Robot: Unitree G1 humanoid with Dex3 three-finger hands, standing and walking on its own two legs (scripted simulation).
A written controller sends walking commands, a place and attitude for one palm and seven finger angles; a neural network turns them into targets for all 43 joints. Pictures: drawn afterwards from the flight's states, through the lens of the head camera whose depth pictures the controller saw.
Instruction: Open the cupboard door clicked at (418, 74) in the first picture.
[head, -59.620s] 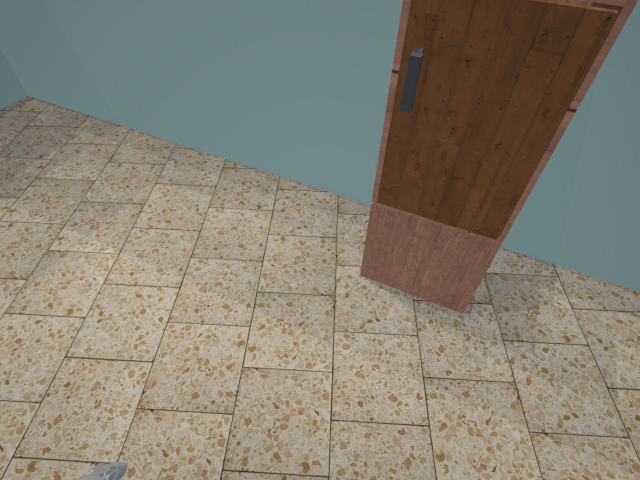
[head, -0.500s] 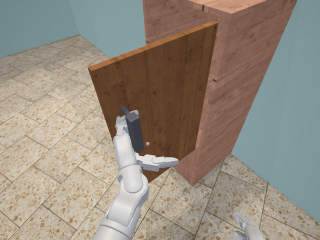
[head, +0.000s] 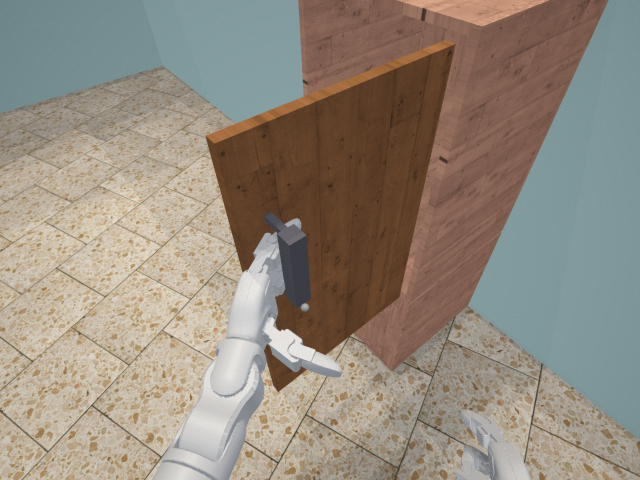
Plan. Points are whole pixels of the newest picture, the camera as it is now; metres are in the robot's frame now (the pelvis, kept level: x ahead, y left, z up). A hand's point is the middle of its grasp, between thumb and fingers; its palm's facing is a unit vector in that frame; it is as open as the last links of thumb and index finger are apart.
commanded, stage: slide the hand sideways off the handle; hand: left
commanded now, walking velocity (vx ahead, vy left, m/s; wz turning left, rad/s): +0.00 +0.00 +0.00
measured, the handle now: (285, 259) +0.36 +0.07 +0.10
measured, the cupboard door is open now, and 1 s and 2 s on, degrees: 91 91 91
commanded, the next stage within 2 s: draw the hand back to the body in 0.88 s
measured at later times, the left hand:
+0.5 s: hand (273, 341) +0.25 +0.07 +0.09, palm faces -0.07 -1.00 +0.00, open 16.2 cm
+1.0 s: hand (237, 372) +0.22 +0.11 +0.08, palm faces -0.06 -1.00 -0.02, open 16.3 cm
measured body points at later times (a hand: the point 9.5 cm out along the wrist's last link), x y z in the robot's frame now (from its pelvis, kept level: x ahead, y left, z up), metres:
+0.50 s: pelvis +0.02 +0.00 -0.01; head +0.03 -0.02 +0.44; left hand +0.25 +0.13 +0.09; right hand +0.21 -0.21 -0.08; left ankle +0.04 +0.11 -0.71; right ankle +0.00 -0.11 -0.71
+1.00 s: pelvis +0.02 -0.01 -0.01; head +0.03 -0.03 +0.44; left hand +0.22 +0.16 +0.09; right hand +0.20 -0.24 -0.08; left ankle +0.04 +0.11 -0.71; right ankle +0.00 -0.11 -0.71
